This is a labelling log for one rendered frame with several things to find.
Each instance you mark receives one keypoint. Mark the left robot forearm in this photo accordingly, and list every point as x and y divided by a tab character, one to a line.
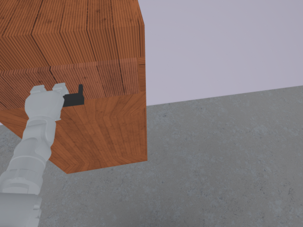
25	170

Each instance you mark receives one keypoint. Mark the drawer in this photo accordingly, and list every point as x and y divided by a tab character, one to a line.
99	79

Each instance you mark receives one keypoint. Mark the robot left hand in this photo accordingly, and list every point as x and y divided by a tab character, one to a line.
46	103

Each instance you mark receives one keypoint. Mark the cabinet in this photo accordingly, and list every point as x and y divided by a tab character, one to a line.
104	132

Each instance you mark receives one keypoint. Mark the handle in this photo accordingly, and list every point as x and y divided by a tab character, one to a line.
74	99

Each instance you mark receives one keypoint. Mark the robot left upper arm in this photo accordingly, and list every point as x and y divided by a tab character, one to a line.
19	210

